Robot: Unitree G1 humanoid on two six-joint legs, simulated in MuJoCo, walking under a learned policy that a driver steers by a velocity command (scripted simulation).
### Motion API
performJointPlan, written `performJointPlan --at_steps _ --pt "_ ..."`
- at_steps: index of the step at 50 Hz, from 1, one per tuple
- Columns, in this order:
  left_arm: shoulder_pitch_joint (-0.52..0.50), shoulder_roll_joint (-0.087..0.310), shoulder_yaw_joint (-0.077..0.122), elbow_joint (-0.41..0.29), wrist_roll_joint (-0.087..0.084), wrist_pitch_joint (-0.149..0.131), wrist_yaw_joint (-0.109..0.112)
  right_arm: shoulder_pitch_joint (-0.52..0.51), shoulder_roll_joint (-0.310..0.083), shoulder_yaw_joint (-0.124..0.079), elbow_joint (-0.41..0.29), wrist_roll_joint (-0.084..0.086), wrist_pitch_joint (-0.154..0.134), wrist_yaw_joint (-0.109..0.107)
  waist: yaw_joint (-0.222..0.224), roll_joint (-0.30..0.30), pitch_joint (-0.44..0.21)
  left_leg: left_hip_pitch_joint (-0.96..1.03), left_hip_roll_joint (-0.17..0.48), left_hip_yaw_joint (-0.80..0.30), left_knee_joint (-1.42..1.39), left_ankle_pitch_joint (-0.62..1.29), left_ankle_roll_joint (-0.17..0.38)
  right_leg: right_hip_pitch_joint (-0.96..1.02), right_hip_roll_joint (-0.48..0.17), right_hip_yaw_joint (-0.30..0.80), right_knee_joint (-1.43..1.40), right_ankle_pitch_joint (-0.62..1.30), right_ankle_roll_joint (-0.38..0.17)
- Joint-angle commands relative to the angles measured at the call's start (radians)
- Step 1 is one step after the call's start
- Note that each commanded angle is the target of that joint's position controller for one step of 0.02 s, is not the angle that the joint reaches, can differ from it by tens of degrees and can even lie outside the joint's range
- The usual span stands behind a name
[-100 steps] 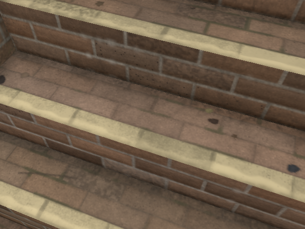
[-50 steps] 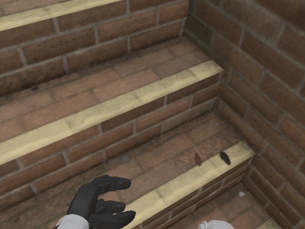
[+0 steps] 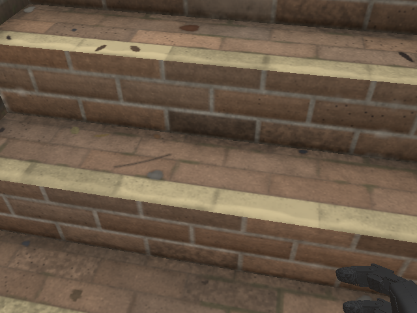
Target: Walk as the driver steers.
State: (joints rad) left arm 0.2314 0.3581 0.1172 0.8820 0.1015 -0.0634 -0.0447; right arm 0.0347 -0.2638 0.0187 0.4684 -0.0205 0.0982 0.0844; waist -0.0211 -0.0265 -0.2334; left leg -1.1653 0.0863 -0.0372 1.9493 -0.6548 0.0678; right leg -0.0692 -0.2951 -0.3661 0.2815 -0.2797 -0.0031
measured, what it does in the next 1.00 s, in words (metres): climbs, turning right: left foot 0.20 m higher, then right foot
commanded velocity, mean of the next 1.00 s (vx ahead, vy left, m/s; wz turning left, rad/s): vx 0.00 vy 0.00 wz -0.57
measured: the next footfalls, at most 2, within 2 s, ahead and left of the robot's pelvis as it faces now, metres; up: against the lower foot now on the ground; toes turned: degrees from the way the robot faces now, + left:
left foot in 0.06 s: +0.11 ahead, +0.21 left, +0.20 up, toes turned +11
right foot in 0.60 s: +0.16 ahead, +0.03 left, +0.20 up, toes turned -9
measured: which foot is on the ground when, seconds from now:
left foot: up 0.00-0.04, down 0.06-0.60, up 0.62-0.96, down 0.98-1.00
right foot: down 0.00-0.10, up 0.12-0.58, down 0.60-0.98, up 1.00-1.00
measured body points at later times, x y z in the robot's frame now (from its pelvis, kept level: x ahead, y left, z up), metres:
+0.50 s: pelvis +0.10 +0.13 +0.18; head +0.10 +0.12 +0.63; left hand +0.24 +0.38 +0.06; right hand +0.29 -0.10 +0.09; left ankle +0.07 +0.21 -0.54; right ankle +0.13 +0.02 -0.46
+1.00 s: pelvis +0.19 +0.16 +0.19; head +0.19 +0.17 +0.64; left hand +0.47 +0.30 +0.11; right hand +0.20 -0.15 +0.10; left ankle +0.22 +0.27 -0.54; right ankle +0.12 +0.04 -0.53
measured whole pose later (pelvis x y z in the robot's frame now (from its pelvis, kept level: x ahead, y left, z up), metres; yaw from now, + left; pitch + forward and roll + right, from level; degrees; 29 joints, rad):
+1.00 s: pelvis +0.19 +0.16 +0.19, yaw -30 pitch +6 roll +0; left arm 0.18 0.28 0.05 0.64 0.01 -0.04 -0.03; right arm 0.19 -0.25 -0.06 0.68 -0.03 -0.04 0.00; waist 0.02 -0.02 -0.15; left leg -0.38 -0.04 -0.07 0.64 -0.35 0.00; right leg -0.44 0.17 0.32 0.71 -0.35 -0.04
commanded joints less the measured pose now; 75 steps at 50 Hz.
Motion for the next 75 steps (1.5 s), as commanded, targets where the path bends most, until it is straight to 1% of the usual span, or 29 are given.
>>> performJointPlan --at_steps 1,3,4,5,6,7,8,9,11,15,21,25,28,30,31,32,34,37,43,46,49,50,51,53,55,62,69,70,75 --pt "-0.046 0.212 0.048 -0.02 0.016 -0.007 -0.004 -0.088 -0.006 0.02 -0.11 0.001 0.013 0.008 -0.073 -0.15 0.148 -0.144 0.04 0.002 -0.308 -0.056 0.05 0.089 -0.194 0.159 -0.14 0.233 -0.201" --pt "-0.209 0.226 0.051 -0.1 -0.021 0.005 -0.047 -0.062 -0.036 0.012 -0.079 0.034 0.048 0.015 -0.145 -0.234 0.12 0.234 -0.096 0.19 -0.713 -0.081 0.019 -0.094 -0.16 0.139 -0.177 0.233 -0.233" --pt "-0.176 0.182 0.031 -0.127 -0.005 0.003 -0.09 -0.044 -0.146 -0.01 -0.077 0.135 0.022 -0.011 -0.122 -0.152 0.033 0.34 -0.14 0.066 -0.725 0.043 0.086 -0.138 -0.09 0.144 0.053 0.664 -0.198" --pt "-0.216 0.165 0.013 -0.178 0.058 -0.009 -0.107 0.211 -0.24 -0.047 0.037 0.133 -0.011 -0.034 -0.198 0.015 -0.157 0.773 -0.079 -0.162 -0.804 0.422 0.145 -0.409 0.029 0.146 0.337 0.714 -0.104" --pt "-0.357 0.115 0.006 -0.23 0.107 -0.011 -0.143 0.622 -0.325 -0.065 0.216 0.067 -0.021 -0.036 -0.307 0.348 -0.264 1.254 0.128 -0.644 -1.154 0.863 0.287 -0.903 0.183 0.242 0.669 -0.138 -0.003" --pt "-0.328 0.001 -0.04 -0.237 -0.106 -0.01 -0.065 0.573 -0.16 -0.07 0.168 0.052 -0.087 -0.148 -0.325 0.264 -0.102 1.105 0.16 -0.696 -1.375 0.644 0.119 -0.74 0.359 0.289 1.264 -0.276 0.071" --pt "-0.191 -0.152 -0.08 -0.215 -0.13 0.003 0.0 0.449 -0.128 -0.036 0.191 -0.01 -0.112 -0.179 -0.189 0.429 -0.111 0.981 0.133 -0.482 -1.259 0.747 0.03 -0.737 0.419 0.595 1.53 -0.213 0.049" --pt "0.042 0.017 -0.007 -0.122 -0.14 0.006 -0.01 0.575 -0.362 -0.099 0.311 -0.047 -0.126 -0.014 -0.111 0.767 -0.148 0.872 0.135 -0.489 -0.985 0.913 0.09 -0.89 0.45 0.84 1.529 0.082 -0.086" --pt "-0.11 0.067 0.004 -0.154 -0.071 -0.001 0.003 0.287 -0.236 -0.071 0.295 0.028 -0.142 0.074 -0.022 0.336 -0.029 0.592 0.167 -0.454 -1.04 0.704 0.13 -0.859 0.45 0.713 1.869 0.068 -0.148" --pt "0.138 0.015 -0.036 0.002 -0.082 0.019 0.03 -0.089 0.051 0.025 0.22 -0.002 -0.139 0.043 0.051 -0.006 0.075 0.495 0.288 -0.498 -1.314 0.448 0.211 -0.947 0.357 0.684 1.951 0.203 -0.022" --pt "-0.107 0.031 -0.063 -0.053 -0.068 0.033 -0.013 -0.084 -0.084 -0.02 0.209 0.011 -0.235 -0.046 0.012 0.066 0.071 0.743 0.155 0.13 -1.43 0.609 0.081 -0.797 0.281 0.365 1.29 0.016 0.089" --pt "-0.06 -0.048 -0.092 -0.081 -0.09 0.051 -0.038 -0.08 -0.139 -0.043 0.169 -0.057 -0.171 -0.021 -0.016 0.145 0.153 0.903 0.214 0.224 -1.51 0.67 0.135 -0.521 0.291 0.254 0.72 -0.129 0.054" --pt "0.132 -0.081 -0.104 -0.107 -0.106 0.033 -0.002 -0.127 -0.128 -0.045 0.16 -0.11 -0.177 -0.03 0.049 0.12 0.051 1.191 0.29 0.237 -1.3 1.402 0.185 -0.477 0.316 0.29 0.488 0.013 -0.014" --pt "0.294 -0.054 -0.065 -0.045 -0.058 0.014 0.031 -0.164 -0.054 -0.041 0.208 -0.084 -0.162 -0.017 0.107 0.062 0.111 1.038 0.161 0.284 -0.963 0.963 0.124 -0.315 0.419 0.275 0.12 0.18 -0.099" --pt "0.393 0.005 -0.052 -0.004 -0.007 0.013 0.058 -0.243 0.07 -0.017 0.17 -0.078 -0.159 0.002 0.094 -0.115 0.15 0.589 0.029 0.209 -0.69 0.333 0.046 -0.101 0.343 0.599 0.186 0.596 -0.249" --pt "0.365 0.132 -0.018 -0.063 -0.037 0.008 0.061 -0.194 0.068 -0.003 0.112 -0.059 -0.161 -0.011 0.101 -0.154 0.071 0.206 -0.114 0.006 -0.507 0.094 -0.03 0.151 0.162 1.013 0.139 0.495 -0.421" --pt "0.205 0.038 -0.025 -0.108 -0.031 -0.001 -0.009 -0.196 -0.013 -0.028 0.128 -0.003 -0.16 -0.065 0.1 -0.013 0.104 0.054 -0.137 -0.179 -0.205 0.226 -0.043 0.009 0.095 1.08 0.106 0.126 -0.416" --pt "0.023 -0.061 -0.093 -0.131 -0.058 -0.009 -0.035 -0.129 -0.055 -0.052 0.115 -0.053 -0.124 -0.098 -0.006 0.114 0.11 0.139 -0.102 -0.143 -0.117 0.351 -0.052 -0.302 0.168 0.931 0.099 0.09 -0.339" --pt "-0.074 -0.007 -0.093 -0.272 -0.082 -0.034 0.023 -0.072 -0.058 -0.053 0.092 -0.04 -0.14 -0.114 0.011 0.007 0.01 0.572 -0.093 0.017 -0.636 0.214 -0.164 -0.481 0.275 0.702 0.147 0.396 -0.227" --pt "-0.137 0.028 -0.061 -0.325 -0.078 -0.019 0.03 0.133 -0.005 -0.075 0.132 -0.019 -0.131 -0.1 -0.021 -0.103 0.039 0.811 -0.128 -0.049 -1.128 0.337 -0.174 -0.39 0.222 0.906 0.194 0.457 -0.281" --pt "0.018 -0.026 -0.049 -0.289 -0.108 0.023 0.008 0.203 -0.05 -0.098 0.165 -0.007 -0.158 -0.081 0.044 -0.047 0.041 0.965 -0.067 -0.075 -1.592 0.712 -0.058 -0.206 0.318 0.898 0.431 0.235 -0.21" --pt "0.201 -0.139 -0.072 -0.297 -0.086 0.036 0.012 0.147 -0.191 -0.135 0.127 0.004 -0.171 -0.073 0.169 0.23 -0.074 1.19 0.258 -0.439 -1.418 1.399 0.328 -0.502 0.464 0.716 0.681 -0.179 -0.027" --pt "0.14 -0.044 -0.052 -0.256 -0.075 0.038 0.008 0.152 -0.211 -0.156 0.094 -0.04 -0.166 -0.075 0.056 0.282 -0.008 1.239 0.467 -0.708 -1.496 1.358 0.516 -0.789 0.493 0.668 1.139 -0.48 0.1" --pt "-0.058 0.009 -0.03 -0.283 -0.115 0.053 0.041 0.144 -0.051 -0.082 0.124 -0.007 -0.166 -0.049 0.058 0.037 0.107 1.045 0.33 -0.422 -1.529 1.039 0.351 -0.938 0.416 0.589 1.626 -0.213 0.081" --pt "-0.242 -0.029 -0.05 -0.34 -0.112 0.032 0.076 0.142 0.07 -0.031 0.15 -0.009 -0.155 -0.038 0.037 0.042 0.143 1.068 0.194 -0.183 -1.534 1.042 0.244 -1.006 0.42 0.565 1.474 -0.112 0.051" --pt "-0.283 -0.022 -0.048 -0.285 -0.097 0.024 -0.024 0.42 -0.053 -0.053 0.224 -0.047 -0.175 -0.045 -0.09 0.124 0.207 1.152 0.26 -0.108 -1.715 0.281 0.23 -1.078 0.311 0.534 1.48 -0.004 0.034" --pt "-0.315 -0.054 -0.062 -0.235 -0.076 0.066 0.02 0.526 0.045 0.002 0.438 -0.09 -0.199 0.051 -0.069 0.147 0.261 1.205 0.272 -0.139 -1.798 0.279 0.266 -1.435 0.362 0.622 1.569 0.284 -0.123" --pt "-0.289 -0.136 -0.072 -0.291 -0.024 0.071 -0.009 0.41 -0.011 -0.063 0.391 0.03 -0.247 -0.069 0.065 0.099 0.341 1.08 0.212 -0.101 -1.832 0.182 0.159 -1.249 0.234 0.363 1.531 0.143 -0.064" --pt "-0.497 -0.148 -0.07 -0.432 -0.049 0.079 -0.003 0.558 -0.02 -0.088 0.443 -0.007 -0.285 -0.148 -0.06 0.161 0.379 1.336 0.247 -0.199 -1.916 0.308 0.179 -1.433 0.125 0.373 1.608 -0.017 -0.041"
Over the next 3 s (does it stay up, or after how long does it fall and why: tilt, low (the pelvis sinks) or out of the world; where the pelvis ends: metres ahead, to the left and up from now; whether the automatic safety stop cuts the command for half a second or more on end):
stays up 0.85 -0.40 0.82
